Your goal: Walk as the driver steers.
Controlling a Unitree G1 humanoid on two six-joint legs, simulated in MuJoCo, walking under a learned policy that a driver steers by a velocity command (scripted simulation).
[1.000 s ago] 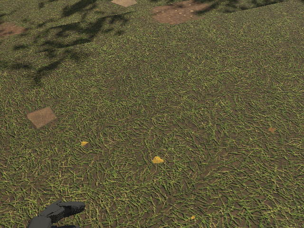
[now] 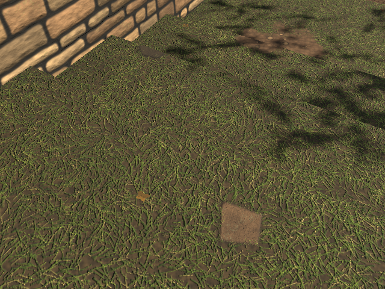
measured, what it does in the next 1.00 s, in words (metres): goes down, turning right: right foot, then left foot 0.19 m lower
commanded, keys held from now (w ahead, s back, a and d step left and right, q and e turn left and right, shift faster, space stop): w+e+shift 0.66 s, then e+shift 0.34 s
